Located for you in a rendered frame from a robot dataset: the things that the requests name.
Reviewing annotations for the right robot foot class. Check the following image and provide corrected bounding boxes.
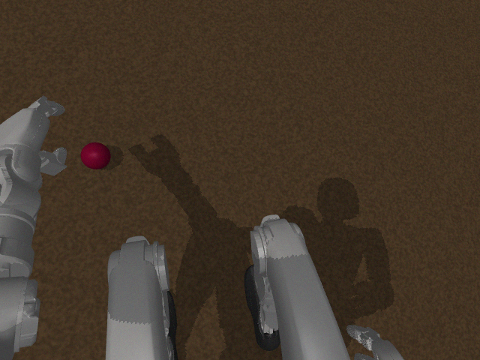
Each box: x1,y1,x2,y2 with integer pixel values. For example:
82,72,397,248
244,265,281,351

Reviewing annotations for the left robot arm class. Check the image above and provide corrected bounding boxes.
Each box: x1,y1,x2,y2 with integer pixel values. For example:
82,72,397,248
0,144,43,360

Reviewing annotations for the left robot hand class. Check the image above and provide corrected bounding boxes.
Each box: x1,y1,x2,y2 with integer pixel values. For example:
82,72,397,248
0,96,68,176

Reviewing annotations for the ball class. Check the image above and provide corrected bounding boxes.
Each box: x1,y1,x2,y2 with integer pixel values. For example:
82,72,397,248
81,142,111,170

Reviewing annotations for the right robot hand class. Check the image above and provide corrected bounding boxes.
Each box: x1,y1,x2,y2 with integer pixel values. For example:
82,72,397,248
346,325,404,360

